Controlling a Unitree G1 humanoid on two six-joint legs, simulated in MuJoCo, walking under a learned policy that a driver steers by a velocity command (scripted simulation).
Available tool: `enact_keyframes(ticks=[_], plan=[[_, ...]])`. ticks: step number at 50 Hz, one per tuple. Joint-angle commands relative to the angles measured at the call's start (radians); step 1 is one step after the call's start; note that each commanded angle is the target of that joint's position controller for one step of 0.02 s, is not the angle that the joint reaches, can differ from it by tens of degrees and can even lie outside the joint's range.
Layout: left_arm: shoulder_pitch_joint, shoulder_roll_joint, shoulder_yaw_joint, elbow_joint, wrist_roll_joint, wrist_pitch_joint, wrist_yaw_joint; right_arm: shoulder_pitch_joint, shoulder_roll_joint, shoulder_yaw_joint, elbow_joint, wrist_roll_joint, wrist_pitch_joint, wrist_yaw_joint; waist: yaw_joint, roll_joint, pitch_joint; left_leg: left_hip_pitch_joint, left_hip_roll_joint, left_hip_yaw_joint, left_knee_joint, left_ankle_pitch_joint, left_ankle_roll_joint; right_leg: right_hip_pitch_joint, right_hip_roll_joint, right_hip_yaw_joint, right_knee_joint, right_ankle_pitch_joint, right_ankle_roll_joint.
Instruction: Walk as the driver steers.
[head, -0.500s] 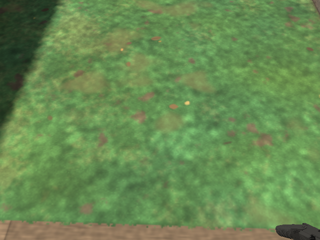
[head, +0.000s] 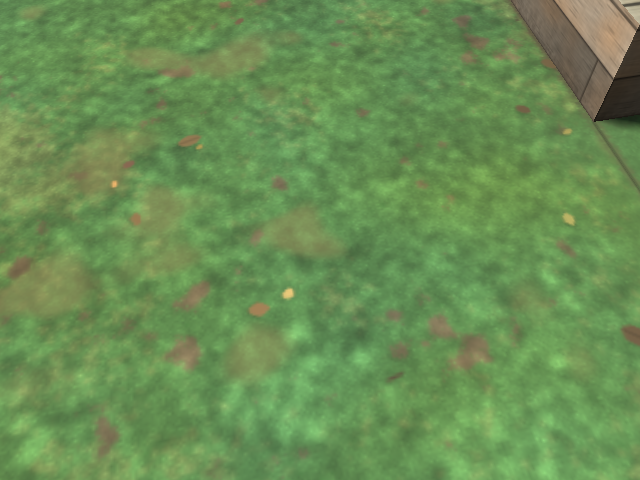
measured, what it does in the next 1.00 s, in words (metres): walks ahead, turning left: left foot, then right foot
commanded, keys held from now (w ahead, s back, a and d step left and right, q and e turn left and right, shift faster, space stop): q+shift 0.50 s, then shift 0.42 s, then w+shift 0.08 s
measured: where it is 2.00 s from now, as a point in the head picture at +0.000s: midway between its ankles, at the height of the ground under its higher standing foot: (230, 351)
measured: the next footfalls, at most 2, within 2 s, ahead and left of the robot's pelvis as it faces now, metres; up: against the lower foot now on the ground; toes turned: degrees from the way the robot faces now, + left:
left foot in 0.26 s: +0.12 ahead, +0.17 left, +0.00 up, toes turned +18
right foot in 0.74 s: +0.23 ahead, -0.02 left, +0.00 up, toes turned +39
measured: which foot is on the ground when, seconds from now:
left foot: up 0.00-0.24, down 0.26-0.76, up 0.78-1.00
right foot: down 0.00-0.26, up 0.28-0.72, down 0.74-1.00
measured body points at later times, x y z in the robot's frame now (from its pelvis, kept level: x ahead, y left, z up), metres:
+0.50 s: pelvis +0.08 +0.07 +0.01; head +0.12 +0.12 +0.46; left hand +0.15 +0.41 -0.09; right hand +0.33 -0.14 -0.06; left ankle +0.08 +0.16 -0.73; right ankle +0.17 -0.07 -0.66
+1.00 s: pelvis +0.12 +0.05 +0.01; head +0.15 +0.05 +0.46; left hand +0.06 +0.34 -0.09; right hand +0.41 -0.07 -0.09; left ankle +0.00 +0.14 -0.70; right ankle +0.20 -0.04 -0.73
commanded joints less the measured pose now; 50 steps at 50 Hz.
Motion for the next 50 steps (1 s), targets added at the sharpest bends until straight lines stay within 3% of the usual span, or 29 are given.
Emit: enact_keyframes(ticks=[1, 4, 6, 10, 12, 13, 14, 15, 16, 17, 18, 19, 20, 23, 26, 32, 34, 36, 37, 38, 39, 40, 41, 42, 43, 46, 47, 49, 50], plan=[[-0.064, 0.158, 0.059, -0.057, 0.003, -0.013, 0.032, 0.150, -0.070, -0.036, -0.044, -0.009, 0.033, -0.015, -0.037, -0.095, -0.196, 0.063, 0.055, 0.024, -0.055, 0.126, -0.018, 0.066, -0.326, 0.129, -0.213, 0.438, -0.191], [-0.079, 0.155, 0.064, -0.047, -0.002, 0.007, 0.060, 0.080, -0.052, -0.034, -0.082, -0.013, 0.034, 0.003, -0.015, -0.108, -0.204, 0.098, 0.062, 0.057, -0.225, 0.280, 0.004, 0.092, -0.308, 0.034, -0.220, 0.272, -0.164], [-0.069, 0.167, 0.071, -0.037, -0.009, 0.022, 0.066, 0.037, -0.056, -0.037, -0.108, -0.014, 0.038, 0.021, 0.001, -0.120, -0.196, 0.115, 0.051, 0.086, -0.313, 0.303, 0.024, 0.128, -0.326, 0.006, -0.209, 0.220, -0.149], [-0.048, 0.198, 0.091, -0.017, -0.043, 0.041, 0.055, 0.002, -0.083, -0.054, -0.155, -0.015, 0.055, 0.052, 0.003, -0.132, -0.173, 0.143, 0.023, 0.139, -0.480, 0.232, 0.086, 0.233, -0.384, -0.004, -0.127, 0.206, -0.092], [-0.034, 0.178, 0.093, 0.001, -0.063, 0.044, 0.049, 0.056, -0.093, -0.070, -0.146, -0.021, 0.057, 0.051, -0.028, -0.085, -0.173, 0.256, -0.024, 0.158, -0.648, 0.329, 0.142, 0.219, -0.346, -0.057, 0.022, 0.152, -0.006], [0.029, 0.153, 0.093, 0.021, -0.051, 0.047, 0.043, 0.109, -0.169, -0.099, -0.139, -0.029, 0.052, 0.038, -0.031, 0.074, -0.155, 0.363, 0.008, 0.034, -0.761, 0.661, 0.198, 0.122, -0.255, -0.112, 0.231, -0.002, 0.070], [0.005, 0.124, 0.083, -0.034, -0.005, 0.047, 0.040, 0.122, -0.315, -0.132, -0.163, -0.035, 0.045, 0.020, 0.005, 0.382, -0.127, 0.532, 0.221, -0.364, -0.788, 1.033, 0.366, -0.238, -0.084, -0.122, 0.556, -0.496, 0.176], [-0.074, 0.139, 0.081, -0.065, 0.003, 0.045, 0.042, 0.146, -0.296, -0.121, -0.184, -0.067, 0.015, 0.035, -0.044, 0.273, -0.268, 0.564, 0.282, -0.528, -0.831, 0.929, 0.491, -0.334, -0.009, 0.117, 0.745, -0.579, 0.181], [-0.103, 0.160, 0.088, -0.069, -0.023, 0.045, 0.045, 0.115, -0.274, -0.117, -0.188, -0.064, -0.006, 0.046, -0.042, 0.155, -0.269, 0.567, 0.256, -0.460, -0.854, 0.817, 0.463, -0.371, -0.018, 0.181, 0.791, -0.505, 0.155], [-0.100, 0.155, 0.090, -0.061, -0.032, 0.041, 0.052, 0.066, -0.248, -0.114, -0.193, -0.038, -0.015, 0.040, -0.010, 0.093, -0.234, 0.542, 0.200, -0.399, -0.852, 0.718, 0.405, -0.387, -0.032, 0.208, 0.761, -0.408, 0.135], [-0.091, 0.166, 0.094, -0.049, -0.023, 0.041, 0.062, 0.010, -0.204, -0.102, -0.205, -0.013, -0.009, 0.029, 0.014, 0.057, -0.213, 0.511, 0.170, -0.353, -0.848, 0.666, 0.360, -0.389, -0.048, 0.219, 0.714, -0.336, 0.132], [-0.086, 0.176, 0.099, -0.047, -0.017, 0.040, 0.066, -0.031, -0.177, -0.092, -0.222, -0.006, 0.002, 0.015, 0.033, 0.072, -0.214, 0.460, 0.145, -0.323, -0.847, 0.651, 0.336, -0.341, -0.048, 0.226, 0.672, -0.288, 0.133], [-0.085, 0.170, 0.099, -0.046, -0.017, 0.038, 0.063, -0.043, -0.166, -0.088, -0.238, -0.012, 0.011, 0.005, 0.039, 0.087, -0.229, 0.438, 0.121, -0.309, -0.844, 0.667, 0.325, -0.300, -0.029, 0.222, 0.652, -0.253, 0.138], [-0.089, 0.128, 0.086, -0.036, -0.028, 0.032, 0.056, -0.020, -0.179, -0.097, -0.252, -0.018, 0.023, -0.013, 0.027, 0.074, -0.254, 0.465, 0.084, -0.319, -0.826, 0.665, 0.311, -0.270, 0.014, 0.234, 0.486, -0.202, 0.160], [-0.081, 0.126, 0.082, -0.025, -0.033, 0.033, 0.050, -0.036, -0.189, -0.102, -0.270, -0.018, 0.034, -0.021, 0.022, 0.103, -0.256, 0.446, 0.071, -0.350, -0.817, 0.563, 0.301, -0.225, 0.028, 0.246, 0.366, -0.174, 0.176], [-0.057, 0.148, 0.084, -0.019, -0.033, 0.030, 0.033, -0.052, -0.158, -0.078, -0.283, -0.039, 0.047, -0.002, -0.015, 0.150, -0.235, 0.374, 0.071, -0.400, -0.777, 0.572, 0.306, -0.088, -0.003, 0.218, 0.265, -0.204, 0.161], [-0.039, 0.153, 0.085, -0.022, -0.032, 0.021, 0.026, -0.067, -0.152, -0.069, -0.287, -0.038, 0.049, 0.005, -0.013, 0.152, -0.226, 0.375, 0.068, -0.425, -0.756, 0.606, 0.309, -0.044, -0.009, 0.204, 0.195, -0.213, 0.143], [0.013, 0.146, 0.085, -0.011, -0.029, 0.011, 0.016, -0.097, -0.140, -0.060, -0.289, -0.027, 0.051, 0.009, 0.025, 0.139, -0.210, 0.336, 0.031, -0.414, -0.727, 0.563, 0.278, 0.078, -0.012, 0.179, 0.003, -0.073, 0.114], [0.024, 0.160, 0.087, -0.012, -0.018, 0.008, 0.014, -0.074, -0.122, -0.054, -0.282, -0.028, 0.049, 0.009, 0.024, 0.101, -0.201, 0.297, -0.006, -0.392, -0.703, 0.452, 0.237, 0.154, -0.058, 0.219, -0.078, 0.046, 0.089], [0.020, 0.214, 0.093, -0.031, 0.001, 0.010, 0.019, -0.032, -0.082, -0.041, -0.280, -0.046, 0.042, 0.011, -0.011, -0.069, -0.207, 0.233, -0.103, -0.286, -0.560, 0.220, 0.177, 0.218, -0.217, 0.387, -0.136, 0.198, 0.031], [0.008, 0.246, 0.096, -0.015, 0.015, 0.015, 0.024, -0.008, -0.093, -0.046, -0.296, -0.040, 0.034, 0.012, -0.054, -0.287, -0.160, 0.140, -0.226, -0.142, -0.447, -0.068, 0.113, 0.180, -0.361, 0.555, -0.160, 0.346, -0.139], [0.003, 0.199, 0.088, -0.032, 0.011, 0.012, 0.028, -0.042, -0.163, -0.066, -0.285, -0.046, 0.027, 0.008, -0.001, -0.256, -0.162, 0.111, -0.175, -0.126, -0.265, -0.147, 0.066, 0.156, -0.414, 0.622, -0.178, 0.306, -0.216], [0.012, 0.194, 0.088, -0.034, -0.002, 0.013, 0.034, -0.070, -0.192, -0.081, -0.275, -0.033, 0.027, 0.006, 0.017, -0.190, -0.155, 0.084, -0.170, -0.125, -0.154, -0.115, 0.050, 0.173, -0.375, 0.572, -0.163, 0.271, -0.197], [0.006, 0.196, 0.088, -0.033, -0.016, 0.017, 0.040, -0.067, -0.165, -0.080, -0.256, -0.031, 0.032, 0.004, 0.013, -0.140, -0.154, 0.069, -0.168, -0.125, -0.106, -0.081, 0.036, 0.187, -0.327, 0.508, -0.148, 0.229, -0.157], [-0.001, 0.184, 0.083, -0.033, -0.029, 0.019, 0.044, -0.063, -0.135, -0.072, -0.249, -0.033, 0.040, 0.003, 0.015, -0.133, -0.143, 0.051, -0.159, -0.132, -0.089, -0.050, 0.022, 0.203, -0.306, 0.470, -0.137, 0.227, -0.137], [-0.005, 0.148, 0.069, -0.025, -0.026, 0.039, 0.048, -0.058, -0.035, -0.037, -0.232, -0.027, 0.041, 0.012, 0.011, -0.165, -0.152, 0.126, -0.125, -0.039, -0.282, -0.003, 0.006, 0.219, -0.211, 0.331, -0.120, 0.256, -0.095], [0.030, 0.134, 0.065, -0.015, -0.026, 0.046, 0.047, -0.057, -0.002, -0.021, -0.225, -0.028, 0.038, 0.016, 0.030, -0.181, -0.196, 0.188, -0.105, 0.008, -0.403, 0.022, 0.007, 0.230, -0.184, 0.309, -0.150, 0.034, -0.081], [0.114, 0.236, 0.097, -0.005, -0.048, 0.062, 0.047, -0.076, -0.041, -0.030, -0.230, -0.008, 0.028, 0.026, 0.079, -0.270, -0.164, 0.221, -0.132, 0.097, -0.502, -0.021, 0.029, 0.200, -0.209, 0.387, -0.221, -0.374, -0.102], [0.121, 0.244, 0.098, -0.009, -0.053, 0.063, 0.047, -0.061, -0.063, -0.036, -0.221, -0.003, 0.021, 0.029, 0.073, -0.271, -0.142, 0.267, -0.128, 0.105, -0.578, -0.011, 0.056, 0.158, -0.228, 0.422, -0.243, -0.481, -0.105]])
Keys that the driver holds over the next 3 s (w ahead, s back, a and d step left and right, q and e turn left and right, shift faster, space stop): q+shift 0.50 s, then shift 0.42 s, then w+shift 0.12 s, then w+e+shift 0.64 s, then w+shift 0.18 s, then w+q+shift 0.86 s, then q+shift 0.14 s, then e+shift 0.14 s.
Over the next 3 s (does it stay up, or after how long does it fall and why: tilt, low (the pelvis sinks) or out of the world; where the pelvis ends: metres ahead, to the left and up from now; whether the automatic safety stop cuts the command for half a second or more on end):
stays up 1.60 0.46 0.00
